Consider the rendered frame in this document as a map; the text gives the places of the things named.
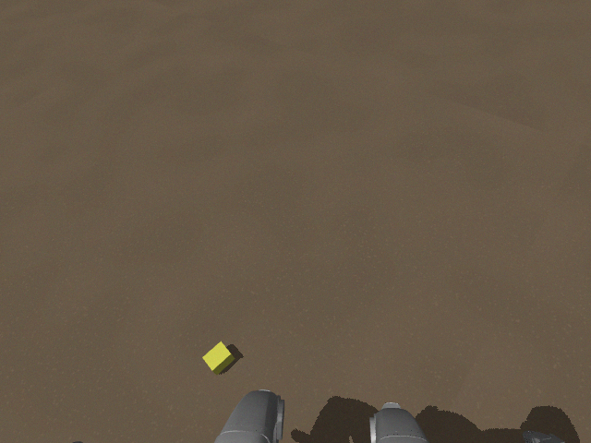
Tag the small box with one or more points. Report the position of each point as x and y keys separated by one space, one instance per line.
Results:
x=218 y=358

